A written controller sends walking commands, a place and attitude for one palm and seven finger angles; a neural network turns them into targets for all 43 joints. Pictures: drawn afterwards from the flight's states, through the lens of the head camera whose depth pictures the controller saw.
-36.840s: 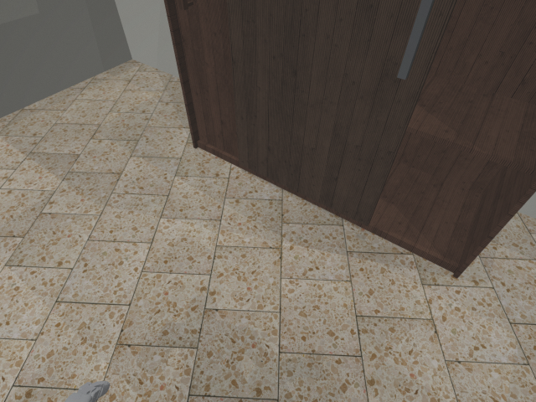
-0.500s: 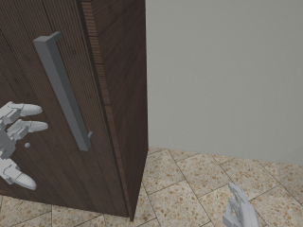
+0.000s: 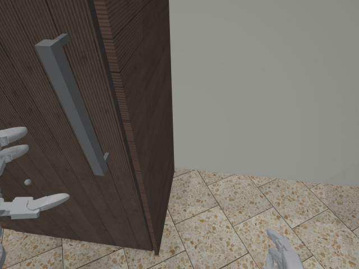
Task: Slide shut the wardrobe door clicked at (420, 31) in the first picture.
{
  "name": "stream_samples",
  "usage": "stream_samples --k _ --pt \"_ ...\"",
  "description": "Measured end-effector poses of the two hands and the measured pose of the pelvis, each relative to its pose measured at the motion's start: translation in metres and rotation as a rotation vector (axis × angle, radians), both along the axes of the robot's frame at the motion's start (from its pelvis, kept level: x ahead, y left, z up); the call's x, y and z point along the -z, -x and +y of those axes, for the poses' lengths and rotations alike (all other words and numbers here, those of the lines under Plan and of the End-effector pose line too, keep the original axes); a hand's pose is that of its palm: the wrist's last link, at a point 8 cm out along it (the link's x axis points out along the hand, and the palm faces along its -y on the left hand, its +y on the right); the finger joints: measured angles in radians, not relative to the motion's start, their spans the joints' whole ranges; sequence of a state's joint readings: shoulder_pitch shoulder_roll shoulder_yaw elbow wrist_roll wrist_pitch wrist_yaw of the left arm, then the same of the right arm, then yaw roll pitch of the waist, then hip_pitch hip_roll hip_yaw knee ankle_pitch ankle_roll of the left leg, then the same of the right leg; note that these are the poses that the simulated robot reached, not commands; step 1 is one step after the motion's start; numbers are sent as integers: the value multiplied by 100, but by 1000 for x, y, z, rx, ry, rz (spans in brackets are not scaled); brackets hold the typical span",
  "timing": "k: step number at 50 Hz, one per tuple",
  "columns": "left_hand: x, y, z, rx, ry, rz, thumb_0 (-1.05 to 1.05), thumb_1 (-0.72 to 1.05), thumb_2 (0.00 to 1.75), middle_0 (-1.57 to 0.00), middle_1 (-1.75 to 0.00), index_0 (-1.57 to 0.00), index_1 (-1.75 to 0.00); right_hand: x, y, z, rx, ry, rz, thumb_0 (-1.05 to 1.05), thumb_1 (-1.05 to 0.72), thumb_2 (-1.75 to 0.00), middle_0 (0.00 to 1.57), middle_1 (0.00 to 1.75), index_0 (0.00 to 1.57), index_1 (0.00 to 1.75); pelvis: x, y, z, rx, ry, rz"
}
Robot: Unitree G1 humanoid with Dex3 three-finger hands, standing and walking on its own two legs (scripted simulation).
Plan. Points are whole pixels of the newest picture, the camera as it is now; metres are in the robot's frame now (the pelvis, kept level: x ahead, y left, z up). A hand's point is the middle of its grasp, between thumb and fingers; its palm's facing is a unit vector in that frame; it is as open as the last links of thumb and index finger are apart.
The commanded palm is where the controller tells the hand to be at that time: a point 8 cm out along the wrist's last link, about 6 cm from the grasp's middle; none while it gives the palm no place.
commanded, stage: draw the hand back to the body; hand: left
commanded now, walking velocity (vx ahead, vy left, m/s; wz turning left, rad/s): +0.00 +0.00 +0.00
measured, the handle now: (85, 117) +0.34 +0.27 +0.18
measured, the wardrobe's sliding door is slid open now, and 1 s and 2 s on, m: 0.01 0.01 0.01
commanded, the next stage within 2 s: step back with the hand held close in 0.80 s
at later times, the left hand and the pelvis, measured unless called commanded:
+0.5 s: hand (61, 172) +0.21 +0.26 +0.16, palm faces +0.43 -0.82 -0.39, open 8.1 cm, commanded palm +0.16 +0.29 +0.18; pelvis +0.02 +0.00 +0.01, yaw -1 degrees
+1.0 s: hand (54, 169) +0.21 +0.26 +0.18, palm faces +0.46 -0.79 -0.40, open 7.4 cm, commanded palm +0.16 +0.29 +0.18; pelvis +0.01 -0.01 +0.01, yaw -1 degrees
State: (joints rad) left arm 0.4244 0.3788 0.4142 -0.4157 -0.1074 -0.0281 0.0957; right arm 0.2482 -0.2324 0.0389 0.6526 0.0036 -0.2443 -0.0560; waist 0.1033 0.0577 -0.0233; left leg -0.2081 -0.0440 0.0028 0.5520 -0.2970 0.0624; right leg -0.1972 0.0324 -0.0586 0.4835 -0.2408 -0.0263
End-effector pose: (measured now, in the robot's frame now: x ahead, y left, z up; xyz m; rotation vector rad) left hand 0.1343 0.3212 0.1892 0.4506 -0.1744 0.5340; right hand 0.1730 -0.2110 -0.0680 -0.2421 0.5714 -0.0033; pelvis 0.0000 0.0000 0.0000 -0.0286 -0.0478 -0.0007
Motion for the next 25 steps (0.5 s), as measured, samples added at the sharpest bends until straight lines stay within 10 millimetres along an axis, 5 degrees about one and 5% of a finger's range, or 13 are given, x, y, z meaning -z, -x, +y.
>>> stream_samples --k 10,25 --pt "6 -27 -12 45 -13 10 0 19 56 -23 -72 -23 -71 11 11 -8 73 -12 76 1 -90 -90 20 30 20 30 -2 -9 1 18 -13 -11" --pt "11 -38 -29 105 0 43 1 72 82 -22 -40 -21 -40 -4 -17 -19 78 13 38 1 -90 -90 20 30 20 30 -6 -18 -3 24 -12 -13"
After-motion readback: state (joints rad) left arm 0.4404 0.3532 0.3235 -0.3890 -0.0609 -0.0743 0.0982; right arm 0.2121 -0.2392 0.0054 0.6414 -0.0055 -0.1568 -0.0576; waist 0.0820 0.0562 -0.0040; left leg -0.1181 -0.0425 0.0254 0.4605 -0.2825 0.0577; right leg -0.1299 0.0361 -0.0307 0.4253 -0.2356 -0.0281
